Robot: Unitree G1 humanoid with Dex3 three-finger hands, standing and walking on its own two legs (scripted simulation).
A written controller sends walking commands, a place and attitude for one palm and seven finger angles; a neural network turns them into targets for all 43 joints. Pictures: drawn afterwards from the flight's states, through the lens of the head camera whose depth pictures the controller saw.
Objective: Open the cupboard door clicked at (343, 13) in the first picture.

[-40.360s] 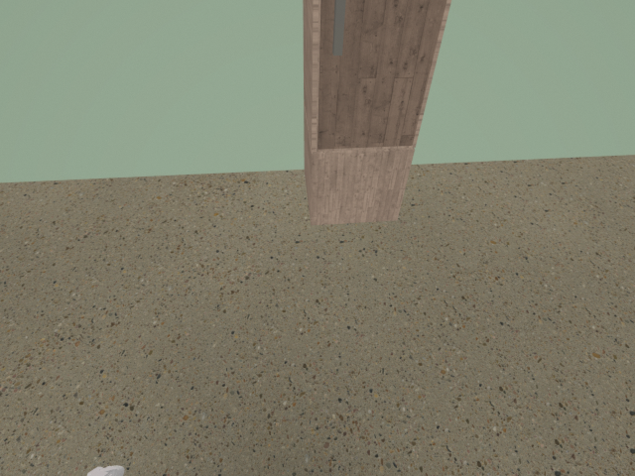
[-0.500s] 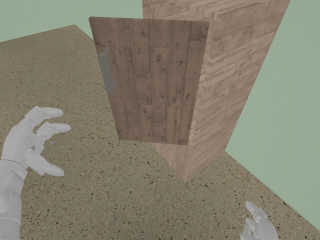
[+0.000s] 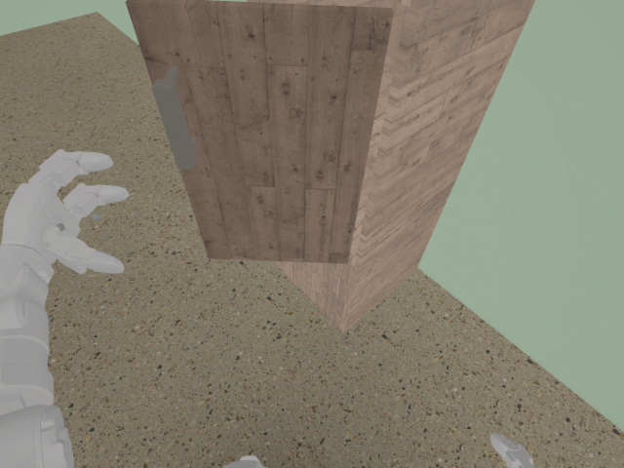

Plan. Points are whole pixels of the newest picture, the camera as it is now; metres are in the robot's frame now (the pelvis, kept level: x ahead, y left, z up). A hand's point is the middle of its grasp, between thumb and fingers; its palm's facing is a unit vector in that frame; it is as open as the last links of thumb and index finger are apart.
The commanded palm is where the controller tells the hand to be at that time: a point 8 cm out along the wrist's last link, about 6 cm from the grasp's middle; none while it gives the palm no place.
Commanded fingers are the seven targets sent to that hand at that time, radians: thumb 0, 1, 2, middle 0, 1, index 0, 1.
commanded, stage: move the hooked fingers beside the handle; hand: left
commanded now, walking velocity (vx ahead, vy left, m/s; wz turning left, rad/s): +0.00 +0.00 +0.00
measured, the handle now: (180, 119) +0.60 +0.23 +0.11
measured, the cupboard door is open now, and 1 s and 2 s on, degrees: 47 47 47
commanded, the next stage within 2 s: none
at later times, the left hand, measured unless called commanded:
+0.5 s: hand (112, 176) +0.45 +0.28 +0.12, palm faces +0.02 -1.00 +0.02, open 14.0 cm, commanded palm +0.44 +0.34 +0.12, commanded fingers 0.00 -0.50 0.30 -0.30 -1.20 -0.30 -1.20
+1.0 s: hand (132, 136) +0.54 +0.29 +0.12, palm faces +0.02 -1.00 +0.01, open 14.0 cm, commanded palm +0.53 +0.34 +0.12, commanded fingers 0.00 -0.50 0.30 -0.30 -1.20 -0.30 -1.20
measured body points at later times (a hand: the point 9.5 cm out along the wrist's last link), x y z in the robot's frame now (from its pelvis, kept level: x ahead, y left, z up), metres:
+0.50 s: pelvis +0.00 +0.01 -0.01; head +0.07 +0.03 +0.44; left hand +0.44 +0.34 +0.13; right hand +0.06 -0.27 -0.11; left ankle +0.07 +0.12 -0.71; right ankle -0.03 -0.12 -0.71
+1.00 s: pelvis +0.01 +0.01 -0.02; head +0.14 +0.04 +0.41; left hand +0.53 +0.34 +0.12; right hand -0.04 -0.27 -0.11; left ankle +0.07 +0.12 -0.71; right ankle -0.03 -0.12 -0.71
